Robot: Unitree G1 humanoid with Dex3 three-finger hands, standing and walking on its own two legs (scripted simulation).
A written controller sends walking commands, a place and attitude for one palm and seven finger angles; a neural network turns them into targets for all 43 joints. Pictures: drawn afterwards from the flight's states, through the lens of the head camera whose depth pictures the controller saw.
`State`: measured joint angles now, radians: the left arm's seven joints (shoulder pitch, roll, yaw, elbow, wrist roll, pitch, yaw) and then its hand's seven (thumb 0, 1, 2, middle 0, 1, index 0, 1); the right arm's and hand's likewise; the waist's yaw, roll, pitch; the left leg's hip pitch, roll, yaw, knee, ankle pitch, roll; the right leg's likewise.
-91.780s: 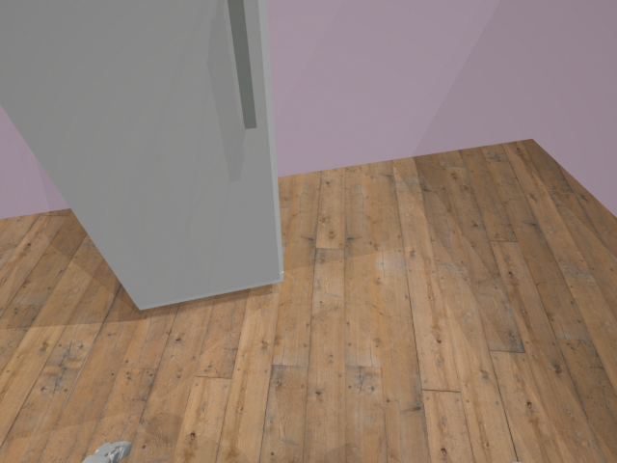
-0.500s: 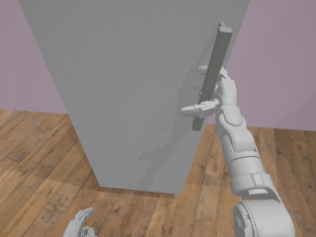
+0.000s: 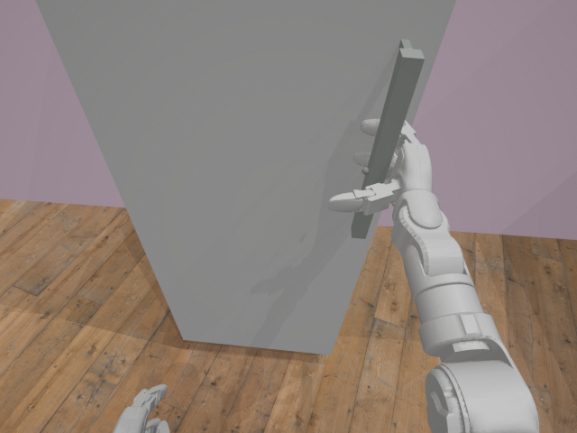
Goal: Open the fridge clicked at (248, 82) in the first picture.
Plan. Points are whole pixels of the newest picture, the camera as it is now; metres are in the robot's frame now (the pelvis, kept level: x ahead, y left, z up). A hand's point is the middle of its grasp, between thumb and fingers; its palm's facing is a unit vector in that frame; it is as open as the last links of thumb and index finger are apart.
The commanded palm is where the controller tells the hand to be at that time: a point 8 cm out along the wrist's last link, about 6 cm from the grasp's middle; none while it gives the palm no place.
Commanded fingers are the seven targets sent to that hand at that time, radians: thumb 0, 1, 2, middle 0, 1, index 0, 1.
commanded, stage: grip the handle and tug to test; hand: right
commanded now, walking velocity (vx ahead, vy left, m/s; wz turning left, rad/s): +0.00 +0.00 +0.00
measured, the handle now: (377, 155) +0.47 -0.09 +0.16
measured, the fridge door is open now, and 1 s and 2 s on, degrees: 2 3 18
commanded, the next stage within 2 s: pull the door a little, standing still in 1.38 s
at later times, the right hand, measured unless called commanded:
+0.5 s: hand (365, 170) +0.42 -0.07 +0.17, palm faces +0.01 +1.00 +0.01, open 7.8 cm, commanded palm +0.39 -0.12 +0.17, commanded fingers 0.00 -0.81 -0.86 0.44 1.39 0.44 1.39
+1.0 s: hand (367, 175) +0.41 -0.07 +0.17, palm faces +0.01 +1.00 +0.01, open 5.8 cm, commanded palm +0.38 -0.12 +0.17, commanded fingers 0.00 -0.90 -0.90 0.45 1.40 0.45 1.40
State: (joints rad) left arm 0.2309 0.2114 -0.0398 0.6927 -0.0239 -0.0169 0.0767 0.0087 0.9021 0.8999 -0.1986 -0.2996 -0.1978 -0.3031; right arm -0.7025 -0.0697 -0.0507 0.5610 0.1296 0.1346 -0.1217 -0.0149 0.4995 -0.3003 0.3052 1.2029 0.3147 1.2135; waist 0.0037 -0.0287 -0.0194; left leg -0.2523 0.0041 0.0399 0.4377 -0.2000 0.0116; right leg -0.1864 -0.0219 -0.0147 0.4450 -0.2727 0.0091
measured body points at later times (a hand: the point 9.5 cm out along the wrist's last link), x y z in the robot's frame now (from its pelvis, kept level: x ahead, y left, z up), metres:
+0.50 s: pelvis +0.01 +0.00 +0.00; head +0.01 +0.01 +0.45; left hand +0.14 +0.23 -0.11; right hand +0.42 -0.12 +0.17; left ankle +0.02 +0.11 -0.74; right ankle -0.02 -0.13 -0.74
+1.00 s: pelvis +0.01 +0.00 +0.00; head +0.01 +0.02 +0.45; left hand +0.17 +0.23 -0.10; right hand +0.41 -0.13 +0.17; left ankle +0.02 +0.11 -0.74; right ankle -0.02 -0.13 -0.74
